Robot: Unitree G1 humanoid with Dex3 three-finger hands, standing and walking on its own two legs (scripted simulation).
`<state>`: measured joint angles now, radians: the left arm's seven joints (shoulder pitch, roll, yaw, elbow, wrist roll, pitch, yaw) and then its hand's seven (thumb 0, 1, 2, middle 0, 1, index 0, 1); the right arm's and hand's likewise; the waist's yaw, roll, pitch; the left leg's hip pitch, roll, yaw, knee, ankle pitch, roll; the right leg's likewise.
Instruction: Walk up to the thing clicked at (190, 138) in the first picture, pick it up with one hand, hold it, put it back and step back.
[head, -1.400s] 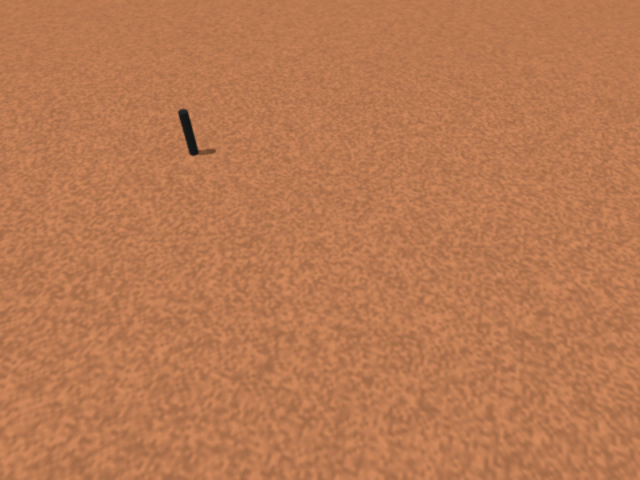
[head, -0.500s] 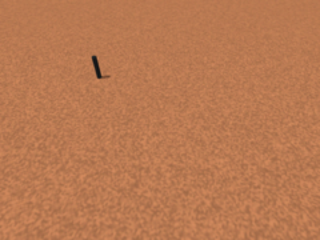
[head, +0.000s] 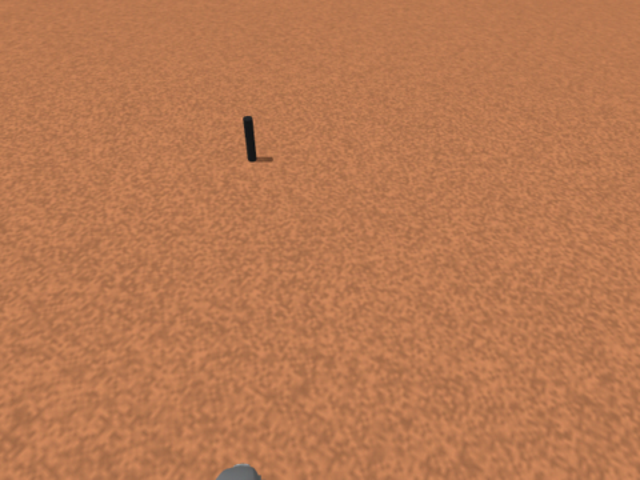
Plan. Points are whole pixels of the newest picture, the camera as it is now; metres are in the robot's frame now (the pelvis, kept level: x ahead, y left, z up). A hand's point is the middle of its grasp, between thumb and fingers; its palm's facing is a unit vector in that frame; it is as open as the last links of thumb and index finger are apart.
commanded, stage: walk up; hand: left
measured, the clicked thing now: (250, 139) +1.71 +0.33 -0.65
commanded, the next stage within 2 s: none
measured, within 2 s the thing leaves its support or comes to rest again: neither
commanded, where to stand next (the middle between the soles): +1.39 +0.14 m, yaw +8 degrees
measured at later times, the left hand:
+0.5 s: hand (115, 342) +0.35 +0.34 -0.13, palm faces +0.00 -0.94 -0.35, open 7.4 cm
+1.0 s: hand (143, 278) +0.50 +0.35 -0.16, palm faces +0.15 -0.93 -0.35, open 7.4 cm
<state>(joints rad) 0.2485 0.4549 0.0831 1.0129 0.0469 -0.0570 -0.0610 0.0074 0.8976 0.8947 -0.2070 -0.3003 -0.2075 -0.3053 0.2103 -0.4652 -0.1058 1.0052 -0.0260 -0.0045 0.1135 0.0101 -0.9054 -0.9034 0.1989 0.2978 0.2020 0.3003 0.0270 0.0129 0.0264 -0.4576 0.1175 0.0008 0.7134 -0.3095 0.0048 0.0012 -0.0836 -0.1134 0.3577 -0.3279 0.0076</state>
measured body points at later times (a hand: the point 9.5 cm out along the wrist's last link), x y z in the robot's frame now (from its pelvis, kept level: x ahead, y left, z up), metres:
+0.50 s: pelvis +0.25 +0.06 -0.01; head +0.27 +0.05 +0.44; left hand +0.35 +0.39 -0.11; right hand +0.26 -0.26 -0.13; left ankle +0.12 +0.17 -0.74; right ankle +0.43 -0.07 -0.71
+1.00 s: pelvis +0.54 +0.07 -0.01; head +0.56 +0.09 +0.44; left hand +0.49 +0.40 -0.14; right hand +0.73 -0.22 -0.10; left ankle +0.66 +0.20 -0.73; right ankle +0.45 -0.06 -0.74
